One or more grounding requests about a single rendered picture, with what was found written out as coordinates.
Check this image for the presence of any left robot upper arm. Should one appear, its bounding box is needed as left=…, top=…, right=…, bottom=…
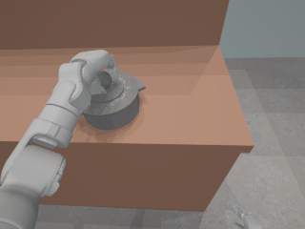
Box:
left=0, top=143, right=67, bottom=229

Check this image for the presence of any robot left hand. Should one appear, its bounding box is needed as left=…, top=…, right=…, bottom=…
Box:
left=71, top=50, right=118, bottom=95

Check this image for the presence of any robot right hand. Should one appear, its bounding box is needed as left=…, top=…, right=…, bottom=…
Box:
left=228, top=204, right=263, bottom=229

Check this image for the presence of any table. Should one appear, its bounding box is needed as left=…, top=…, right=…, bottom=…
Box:
left=0, top=0, right=254, bottom=212

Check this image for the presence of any knob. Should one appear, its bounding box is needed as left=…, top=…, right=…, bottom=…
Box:
left=96, top=71, right=112, bottom=89

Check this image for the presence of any pot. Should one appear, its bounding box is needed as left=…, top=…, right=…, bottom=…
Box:
left=81, top=77, right=146, bottom=131

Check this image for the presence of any left robot forearm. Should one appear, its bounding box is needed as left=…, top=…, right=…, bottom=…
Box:
left=0, top=57, right=97, bottom=185

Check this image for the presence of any lid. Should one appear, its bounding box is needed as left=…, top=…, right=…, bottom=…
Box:
left=82, top=71, right=139, bottom=117

